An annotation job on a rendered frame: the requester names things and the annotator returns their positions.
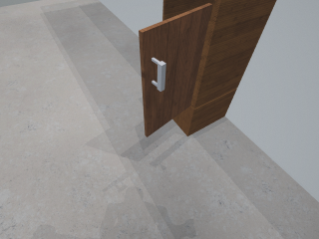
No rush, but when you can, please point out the handle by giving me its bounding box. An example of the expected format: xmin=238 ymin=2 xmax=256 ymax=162
xmin=152 ymin=58 xmax=166 ymax=92

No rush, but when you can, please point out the cupboard door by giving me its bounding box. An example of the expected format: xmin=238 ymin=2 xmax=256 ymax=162
xmin=139 ymin=3 xmax=212 ymax=137

